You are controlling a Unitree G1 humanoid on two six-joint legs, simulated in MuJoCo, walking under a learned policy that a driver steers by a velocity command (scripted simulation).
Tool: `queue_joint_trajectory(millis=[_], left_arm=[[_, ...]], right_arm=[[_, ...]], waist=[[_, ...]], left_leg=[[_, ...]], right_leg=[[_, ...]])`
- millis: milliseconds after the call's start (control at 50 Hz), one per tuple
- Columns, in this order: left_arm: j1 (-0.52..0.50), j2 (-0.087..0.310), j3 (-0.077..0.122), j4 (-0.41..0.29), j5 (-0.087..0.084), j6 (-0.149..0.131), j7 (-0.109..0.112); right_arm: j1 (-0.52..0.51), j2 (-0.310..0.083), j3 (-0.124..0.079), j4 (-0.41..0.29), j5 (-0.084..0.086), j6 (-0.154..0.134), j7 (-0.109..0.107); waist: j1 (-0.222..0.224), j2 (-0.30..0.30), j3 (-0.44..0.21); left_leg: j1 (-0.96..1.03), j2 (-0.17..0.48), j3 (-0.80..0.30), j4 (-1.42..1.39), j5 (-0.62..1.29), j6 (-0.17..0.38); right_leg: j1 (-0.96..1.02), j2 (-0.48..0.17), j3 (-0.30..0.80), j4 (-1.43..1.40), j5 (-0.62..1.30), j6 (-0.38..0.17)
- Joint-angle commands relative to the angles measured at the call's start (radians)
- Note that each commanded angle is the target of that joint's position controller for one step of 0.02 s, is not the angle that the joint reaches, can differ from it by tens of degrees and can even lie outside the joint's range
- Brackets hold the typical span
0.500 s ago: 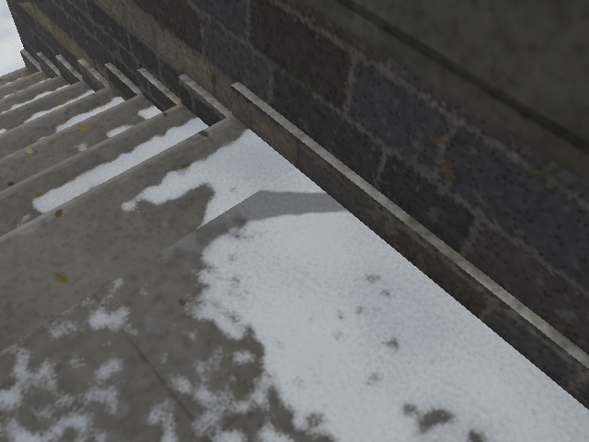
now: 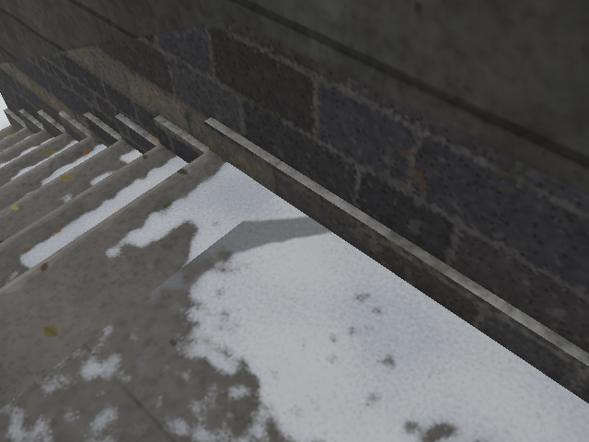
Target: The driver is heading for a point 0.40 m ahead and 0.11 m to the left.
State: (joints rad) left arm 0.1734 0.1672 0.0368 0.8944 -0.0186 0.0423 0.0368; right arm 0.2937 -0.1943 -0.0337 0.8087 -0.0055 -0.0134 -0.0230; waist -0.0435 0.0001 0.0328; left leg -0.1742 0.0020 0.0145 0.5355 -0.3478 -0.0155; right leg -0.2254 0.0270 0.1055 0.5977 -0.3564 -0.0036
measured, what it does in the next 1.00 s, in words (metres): lifts its right foot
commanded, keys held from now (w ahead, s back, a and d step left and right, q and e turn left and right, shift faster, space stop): no key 0.62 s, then w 0.38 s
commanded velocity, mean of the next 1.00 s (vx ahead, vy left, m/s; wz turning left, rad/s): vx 0.10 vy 0.00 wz -0.01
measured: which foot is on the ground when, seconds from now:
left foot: down 0.00-1.00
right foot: down 0.00-0.90, up 0.92-1.00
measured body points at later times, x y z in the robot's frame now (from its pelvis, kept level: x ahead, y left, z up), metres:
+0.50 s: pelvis +0.01 -0.01 +0.00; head +0.02 -0.02 +0.45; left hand +0.09 +0.22 -0.15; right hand +0.02 -0.24 -0.15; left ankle -0.04 +0.13 -0.73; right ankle -0.02 -0.12 -0.73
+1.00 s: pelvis +0.08 +0.05 +0.00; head +0.08 +0.07 +0.45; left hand +0.14 +0.29 -0.16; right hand +0.04 -0.18 -0.14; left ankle +0.03 +0.13 -0.73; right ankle +0.02 -0.10 -0.66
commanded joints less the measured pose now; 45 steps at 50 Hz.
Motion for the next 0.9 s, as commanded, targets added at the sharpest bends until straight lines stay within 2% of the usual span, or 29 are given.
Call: queue_joint_trajectory(millis=[20, 40, 60, 80, 100, 120, 180, 300, 620, 640, 660, 680, 700, 720, 740, 760, 780, 800, 820, 840, 860, 880, 900], left_arm=[[-0.014, 0.102, 0.02, -0.013, -0.003, -0.013, 0.002], [-0.014, 0.1, 0.02, -0.002, -0.004, -0.013, 0.002], [-0.026, 0.1, 0.021, 0.007, 0.004, -0.016, 0.001], [-0.028, 0.1, 0.023, 0.015, 0.005, -0.017, 0.003], [-0.025, 0.105, 0.024, 0.029, 0.001, -0.021, -0.002], [-0.026, 0.114, 0.028, 0.04, 0.005, -0.024, -0.005], [-0.032, 0.096, 0.026, 0.067, -0.001, -0.027, -0.01], [-0.041, 0.092, 0.026, 0.109, -0.002, -0.024, -0.013], [-0.03, 0.084, 0.021, 0.169, -0.001, -0.019, -0.01], [-0.01, 0.086, 0.024, 0.179, -0.003, -0.018, -0.01], [0.014, 0.096, 0.029, 0.187, -0.01, -0.017, -0.01], [0.039, 0.105, 0.035, 0.19, -0.02, -0.02, -0.012], [0.075, 0.12, 0.04, 0.19, -0.027, -0.03, -0.014], [0.116, 0.147, 0.047, 0.191, -0.03, -0.046, -0.016], [0.152, 0.165, 0.051, 0.194, -0.029, -0.065, -0.019], [0.144, 0.171, 0.052, 0.183, -0.021, -0.085, -0.019], [0.122, 0.164, 0.05, 0.168, -0.014, -0.106, -0.019], [0.098, 0.157, 0.049, 0.156, -0.014, -0.123, -0.019], [0.07, 0.145, 0.047, 0.14, -0.022, -0.131, -0.019], [0.032, 0.132, 0.041, 0.119, -0.027, -0.128, -0.022], [-0.027, 0.143, 0.044, 0.099, -0.037, -0.115, -0.022], [-0.05, 0.121, 0.04, 0.079, -0.029, -0.108, -0.021], [-0.06, 0.077, 0.028, 0.06, -0.011, -0.111, -0.024]], right_arm=[[0.047, -0.076, -0.018, -0.031, 0.004, -0.013, -0.005], [0.053, -0.075, -0.017, -0.024, 0.005, -0.013, -0.005], [0.052, -0.069, -0.011, -0.014, -0.003, -0.016, -0.007], [0.055, -0.068, -0.01, 0.002, -0.002, -0.019, -0.006], [0.061, -0.082, -0.014, 0.006, -0.004, -0.02, -0.005], [0.061, -0.071, -0.011, 0.014, 0.006, -0.022, -0.005], [0.082, -0.066, -0.005, 0.046, 0.008, -0.022, -0.009], [0.092, -0.062, 0.003, 0.098, 0.008, -0.021, -0.012], [0.116, -0.041, 0.026, 0.207, 0.006, -0.02, -0.013], [0.131, -0.036, 0.026, 0.22, 0.008, -0.018, -0.013], [0.127, -0.032, 0.025, 0.221, 0.015, -0.017, -0.014], [0.105, -0.019, 0.028, 0.212, 0.022, -0.018, -0.016], [0.077, -0.002, 0.032, 0.195, 0.029, -0.024, -0.019], [0.05, 0.017, 0.038, 0.175, 0.04, -0.039, -0.021], [0.022, 0.029, 0.04, 0.156, 0.049, -0.057, -0.021], [0.008, 0.018, 0.036, 0.146, 0.054, -0.073, -0.019], [0.009, 0.01, 0.031, 0.139, 0.055, -0.09, -0.014], [0.027, 0.006, 0.028, 0.139, 0.052, -0.103, -0.006], [0.049, 0.0, 0.025, 0.144, 0.048, -0.111, 0.005], [0.08, -0.007, 0.021, 0.156, 0.048, -0.118, 0.02], [0.153, 0.003, 0.017, 0.192, 0.042, -0.119, 0.03], [0.277, -0.011, 0.004, 0.257, 0.023, -0.115, 0.038], [0.422, -0.067, -0.017, 0.3, 0.015, -0.106, 0.043]], waist=[[0.003, -0.034, -0.026], [0.003, -0.03, -0.027], [0.006, -0.019, -0.024], [0.018, -0.015, -0.028], [0.012, -0.008, -0.033], [0.014, -0.003, -0.024], [0.014, -0.012, -0.024], [0.018, -0.016, -0.014], [0.02, 0.002, 0.014], [0.022, -0.004, -0.007], [0.026, -0.017, -0.005], [0.04, -0.04, 0.027], [0.059, -0.079, 0.079], [0.073, -0.14, 0.125], [0.081, -0.186, 0.155], [0.073, -0.201, 0.18], [0.057, -0.217, 0.182], [0.032, -0.214, 0.161], [0.005, -0.191, 0.131], [-0.018, -0.145, 0.092], [-0.065, -0.119, 0.058], [-0.094, -0.039, 0.011], [-0.133, 0.18, -0.043]], left_leg=[[-0.012, 0.025, -0.017, -0.051, 0.227, 0.007], [-0.01, 0.026, -0.016, -0.05, 0.23, 0.005], [-0.011, 0.029, -0.019, -0.054, 0.263, -0.005], [-0.01, 0.029, -0.02, -0.05, 0.27, -0.009], [0.003, 0.027, -0.017, -0.039, 0.262, -0.02], [0.001, 0.026, -0.016, -0.033, 0.257, -0.021], [0.01, 0.027, -0.017, -0.032, 0.247, -0.024], [0.011, 0.029, -0.017, -0.04, 0.247, -0.024], [0.004, 0.027, -0.011, -0.065, 0.218, -0.024], [0.007, 0.006, 0.012, -0.045, 0.111, -0.02], [-0.016, -0.02, 0.036, -0.007, -0.047, -0.007], [-0.066, -0.039, 0.046, 0.038, -0.182, 0.01], [-0.151, -0.052, 0.05, 0.105, -0.251, 0.021], [-0.239, -0.054, 0.054, 0.197, -0.245, 0.029], [-0.287, -0.045, 0.032, 0.274, -0.215, 0.043], [-0.325, -0.02, -0.011, 0.334, -0.202, 0.067], [-0.37, 0.003, -0.052, 0.39, -0.225, 0.09], [-0.396, 0.033, -0.095, 0.406, -0.239, 0.114], [-0.387, 0.057, -0.113, 0.348, -0.231, 0.135], [-0.299, 0.057, -0.089, 0.208, -0.182, 0.146], [-0.093, 0.017, -0.013, 0.026, -0.076, 0.145], [0.134, -0.034, 0.011, 0.01, 0.022, 0.118], [0.282, 0.075, -0.188, -0.076, 0.021, 0.142]], right_leg=[[0.023, -0.055, 0.06, -0.087, 0.358, -0.04], [0.027, -0.054, 0.059, -0.085, 0.37, -0.041], [0.027, -0.05, 0.048, -0.074, 0.388, -0.04], [0.033, -0.047, 0.047, -0.077, 0.403, -0.043], [0.03, -0.049, 0.054, -0.08, 0.413, -0.051], [0.031, -0.05, 0.061, -0.084, 0.42, -0.054], [0.031, -0.049, 0.061, -0.092, 0.425, -0.06], [0.037, -0.036, 0.045, -0.097, 0.426, -0.055], [0.03, -0.017, 0.018, -0.116, 0.376, -0.049], [0.039, -0.004, 0.007, -0.115, 0.26, -0.057], [0.028, 0.004, 0.009, -0.12, 0.047, -0.076], [-0.005, -0.012, 0.048, -0.159, -0.225, -0.102], [-0.027, -0.063, 0.142, -0.229, -0.434, -0.139], [-0.029, -0.142, 0.281, -0.303, -0.555, -0.189], [-0.045, -0.219, 0.435, -0.364, -0.598, -0.246], [-0.069, -0.276, 0.528, -0.39, -0.538, -0.285], [-0.054, -0.311, 0.564, -0.385, -0.416, -0.302], [-0.026, -0.327, 0.56, -0.35, -0.292, -0.294], [-0.003, -0.314, 0.502, -0.308, -0.196, -0.264], [-0.006, -0.267, 0.399, -0.28, -0.144, -0.221], [-0.096, -0.187, 0.247, -0.223, -0.073, -0.172], [-0.22, -0.091, 0.107, -0.094, 0.012, -0.132], [-0.341, 0.013, -0.043, 0.23, 0.08, -0.079]])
